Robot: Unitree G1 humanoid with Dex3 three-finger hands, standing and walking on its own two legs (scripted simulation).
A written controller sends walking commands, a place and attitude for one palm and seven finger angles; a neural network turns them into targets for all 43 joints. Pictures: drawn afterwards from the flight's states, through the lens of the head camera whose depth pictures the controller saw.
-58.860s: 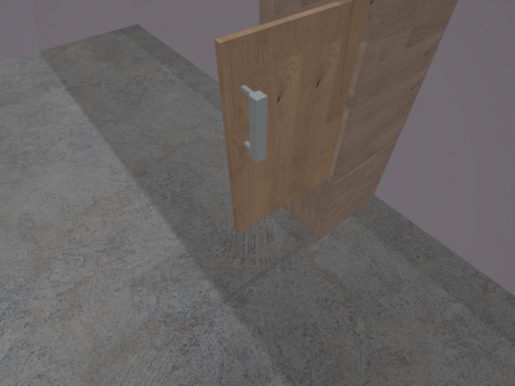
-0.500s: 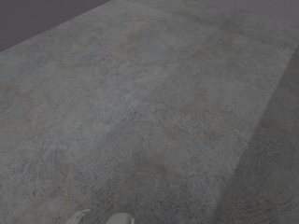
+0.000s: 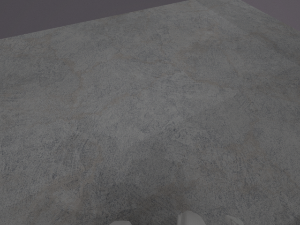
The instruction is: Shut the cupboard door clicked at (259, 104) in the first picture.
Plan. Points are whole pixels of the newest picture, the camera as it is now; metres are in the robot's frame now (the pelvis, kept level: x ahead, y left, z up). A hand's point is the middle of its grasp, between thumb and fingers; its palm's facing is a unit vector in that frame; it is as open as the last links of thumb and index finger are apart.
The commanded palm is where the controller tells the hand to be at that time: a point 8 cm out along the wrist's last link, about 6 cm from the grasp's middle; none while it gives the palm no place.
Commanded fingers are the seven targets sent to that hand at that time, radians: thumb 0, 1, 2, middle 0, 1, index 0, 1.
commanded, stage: turn to face it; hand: left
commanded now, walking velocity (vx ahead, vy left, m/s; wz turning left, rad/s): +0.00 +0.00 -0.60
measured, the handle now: out of the picture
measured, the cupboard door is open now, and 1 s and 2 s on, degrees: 28 28 28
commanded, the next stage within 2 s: none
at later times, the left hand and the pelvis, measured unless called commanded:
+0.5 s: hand (105, 197) +0.21 +0.16 -0.16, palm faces -0.19 -0.96 -0.22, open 7.3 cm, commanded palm none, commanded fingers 0.00 0.90 0.90 -0.20 -0.30 -0.20 -0.30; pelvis +0.11 -0.02 +0.01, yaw -15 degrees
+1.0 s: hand (134, 152) +0.36 +0.09 -0.15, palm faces -0.55 -0.79 -0.28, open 7.3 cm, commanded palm none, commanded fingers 0.00 0.90 0.90 -0.20 -0.30 -0.20 -0.30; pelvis +0.14 -0.02 -0.01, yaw -34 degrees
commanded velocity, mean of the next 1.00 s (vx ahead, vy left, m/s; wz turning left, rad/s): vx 0.00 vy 0.00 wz -0.60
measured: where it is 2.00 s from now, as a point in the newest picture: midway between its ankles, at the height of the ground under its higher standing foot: outside the picture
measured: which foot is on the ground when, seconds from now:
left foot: down 0.00-0.22, up 0.24-0.54, down 0.56-0.92, up 0.94-1.00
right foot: up 0.00-0.18, down 0.20-0.56, up 0.58-0.90, down 0.92-1.00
